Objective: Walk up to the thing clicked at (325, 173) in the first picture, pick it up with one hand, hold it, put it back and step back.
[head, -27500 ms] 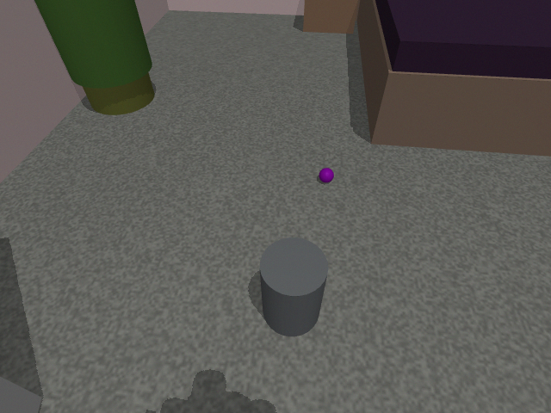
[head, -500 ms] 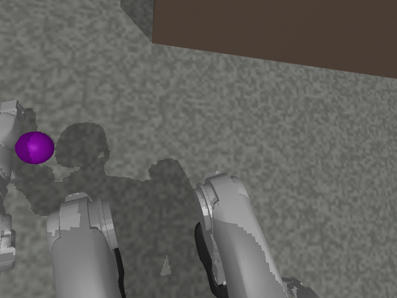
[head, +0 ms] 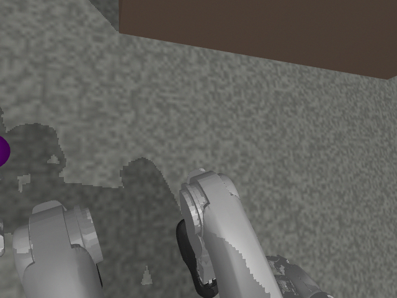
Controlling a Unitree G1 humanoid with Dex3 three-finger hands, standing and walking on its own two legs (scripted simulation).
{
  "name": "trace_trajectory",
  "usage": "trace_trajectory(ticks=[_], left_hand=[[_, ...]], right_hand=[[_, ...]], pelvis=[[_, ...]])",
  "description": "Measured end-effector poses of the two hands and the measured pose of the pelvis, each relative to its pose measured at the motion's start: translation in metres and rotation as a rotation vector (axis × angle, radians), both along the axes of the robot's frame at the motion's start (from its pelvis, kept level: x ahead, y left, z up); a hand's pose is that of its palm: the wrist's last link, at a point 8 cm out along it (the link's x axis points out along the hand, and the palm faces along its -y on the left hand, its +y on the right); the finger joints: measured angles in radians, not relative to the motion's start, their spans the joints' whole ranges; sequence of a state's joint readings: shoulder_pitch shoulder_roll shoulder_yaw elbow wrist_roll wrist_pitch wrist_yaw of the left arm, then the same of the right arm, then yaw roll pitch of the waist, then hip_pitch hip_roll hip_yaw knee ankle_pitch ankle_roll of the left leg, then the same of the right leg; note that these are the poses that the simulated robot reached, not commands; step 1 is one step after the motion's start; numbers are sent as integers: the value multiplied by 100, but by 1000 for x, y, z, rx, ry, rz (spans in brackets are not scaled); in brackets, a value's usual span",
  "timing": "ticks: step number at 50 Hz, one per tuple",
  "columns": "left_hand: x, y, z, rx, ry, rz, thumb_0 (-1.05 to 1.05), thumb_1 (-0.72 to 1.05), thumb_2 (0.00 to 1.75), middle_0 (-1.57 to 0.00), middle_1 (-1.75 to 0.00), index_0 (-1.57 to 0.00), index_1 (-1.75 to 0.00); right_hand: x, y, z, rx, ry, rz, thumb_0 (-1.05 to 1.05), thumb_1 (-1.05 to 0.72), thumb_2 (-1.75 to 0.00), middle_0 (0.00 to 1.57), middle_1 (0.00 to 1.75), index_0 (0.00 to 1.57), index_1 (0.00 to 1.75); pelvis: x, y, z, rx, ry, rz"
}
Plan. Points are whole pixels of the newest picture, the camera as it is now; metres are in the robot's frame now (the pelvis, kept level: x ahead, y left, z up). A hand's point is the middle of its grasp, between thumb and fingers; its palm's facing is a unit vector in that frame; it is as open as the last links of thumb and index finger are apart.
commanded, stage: rest palm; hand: left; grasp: from above
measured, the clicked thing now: out of the picture +0.44 +0.32 -0.26
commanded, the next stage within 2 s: close in 1.02 s
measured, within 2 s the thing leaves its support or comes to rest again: neither
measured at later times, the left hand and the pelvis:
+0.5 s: hand out of the picture +0.42 +0.31 -0.23, palm faces -0.43 -0.16 -0.89, open 14.1 cm; pelvis +0.00 +0.00 +0.00, yaw -2 degrees
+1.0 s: hand out of the picture +0.42 +0.32 -0.25, palm faces -0.43 -0.17 -0.89, open 13.9 cm; pelvis +0.00 +0.01 +0.00, yaw -3 degrees
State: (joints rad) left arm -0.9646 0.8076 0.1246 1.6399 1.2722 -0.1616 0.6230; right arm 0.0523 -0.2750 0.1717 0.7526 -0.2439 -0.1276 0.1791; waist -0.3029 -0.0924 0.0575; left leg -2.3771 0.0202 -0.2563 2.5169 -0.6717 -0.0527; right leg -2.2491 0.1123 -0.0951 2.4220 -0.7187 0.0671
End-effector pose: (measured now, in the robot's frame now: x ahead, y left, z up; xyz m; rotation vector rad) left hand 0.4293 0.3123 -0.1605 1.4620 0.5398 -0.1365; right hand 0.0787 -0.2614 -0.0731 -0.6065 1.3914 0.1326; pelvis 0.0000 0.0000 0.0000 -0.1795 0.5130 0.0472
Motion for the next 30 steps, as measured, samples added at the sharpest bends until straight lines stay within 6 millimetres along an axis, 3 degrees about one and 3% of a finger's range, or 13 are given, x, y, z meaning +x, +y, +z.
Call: trace_trajectory(ticks=[12, 30], left_hand=[[2, 3, -6, -27, 53, 26, 0, -49, 95, -7, -101, -9, -99], [-4, 3, -19, -39, 7, -12, 0, -49, 96, -9, -99, -9, -98]], right_hand=[[-23, 18, -4, 78, 64, -13, 1, -89, -90, 21, 30, 20, 30], [-7, 2, 16, 15, 33, 90, 1, -89, -90, 20, 30, 20, 30]], pelvis=[[3, 0, 3, -9, -6, -13], [-1, 2, 1, -30, -40, -22]])
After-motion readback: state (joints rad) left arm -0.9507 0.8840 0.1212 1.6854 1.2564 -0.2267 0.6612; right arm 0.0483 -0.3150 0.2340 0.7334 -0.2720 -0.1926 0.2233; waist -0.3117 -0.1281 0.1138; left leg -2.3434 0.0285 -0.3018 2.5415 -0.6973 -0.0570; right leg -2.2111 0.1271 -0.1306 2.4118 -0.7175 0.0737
